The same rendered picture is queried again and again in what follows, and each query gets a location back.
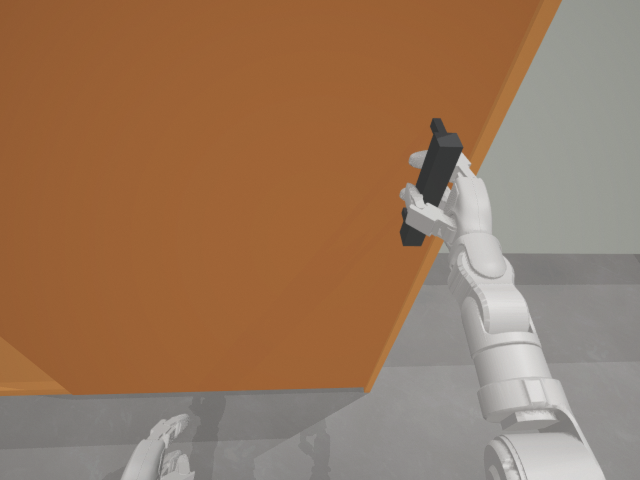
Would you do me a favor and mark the right robot hand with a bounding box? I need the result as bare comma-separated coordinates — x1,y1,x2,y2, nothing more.
399,150,492,251

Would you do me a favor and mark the handle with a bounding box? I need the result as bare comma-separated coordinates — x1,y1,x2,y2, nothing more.
400,118,463,246

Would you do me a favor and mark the left robot hand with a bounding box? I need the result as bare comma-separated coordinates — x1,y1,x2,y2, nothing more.
121,414,195,480

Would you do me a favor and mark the robot right upper arm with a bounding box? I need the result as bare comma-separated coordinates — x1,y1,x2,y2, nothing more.
484,432,603,480

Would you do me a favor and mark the robot right forearm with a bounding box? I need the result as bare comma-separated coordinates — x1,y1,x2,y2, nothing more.
447,232,606,480

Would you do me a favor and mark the wardrobe door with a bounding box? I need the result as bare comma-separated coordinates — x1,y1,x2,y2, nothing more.
0,337,55,383
0,0,540,395

